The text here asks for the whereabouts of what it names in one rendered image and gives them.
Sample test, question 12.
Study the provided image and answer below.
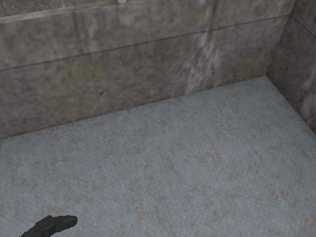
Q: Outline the robot left hand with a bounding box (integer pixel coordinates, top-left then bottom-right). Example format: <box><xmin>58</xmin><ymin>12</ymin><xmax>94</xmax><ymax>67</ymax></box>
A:
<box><xmin>19</xmin><ymin>215</ymin><xmax>78</xmax><ymax>237</ymax></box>

